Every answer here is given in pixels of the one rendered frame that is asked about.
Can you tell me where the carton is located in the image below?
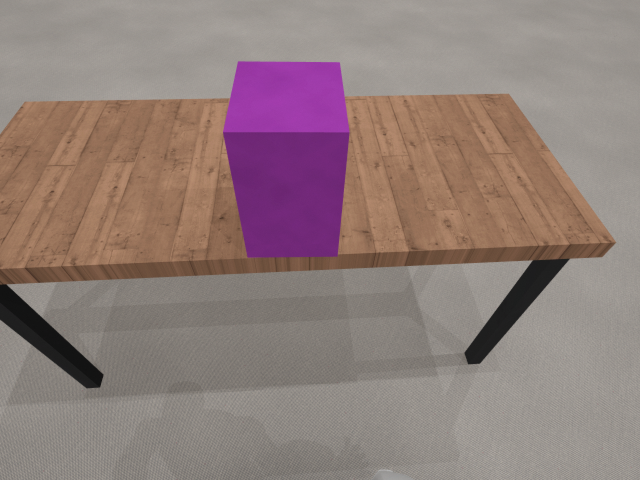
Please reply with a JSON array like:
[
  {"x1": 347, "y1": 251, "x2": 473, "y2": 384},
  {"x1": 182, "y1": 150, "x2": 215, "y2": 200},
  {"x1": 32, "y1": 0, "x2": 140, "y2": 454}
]
[{"x1": 223, "y1": 61, "x2": 350, "y2": 258}]

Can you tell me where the table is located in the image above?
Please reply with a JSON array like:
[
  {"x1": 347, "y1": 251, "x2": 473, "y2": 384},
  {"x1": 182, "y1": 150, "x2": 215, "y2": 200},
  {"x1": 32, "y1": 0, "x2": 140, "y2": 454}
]
[{"x1": 0, "y1": 94, "x2": 616, "y2": 388}]

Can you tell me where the right robot shin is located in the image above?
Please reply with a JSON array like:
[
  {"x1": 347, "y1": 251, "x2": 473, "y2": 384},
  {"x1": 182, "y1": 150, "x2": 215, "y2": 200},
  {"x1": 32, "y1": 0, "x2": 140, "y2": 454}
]
[{"x1": 373, "y1": 470, "x2": 394, "y2": 478}]

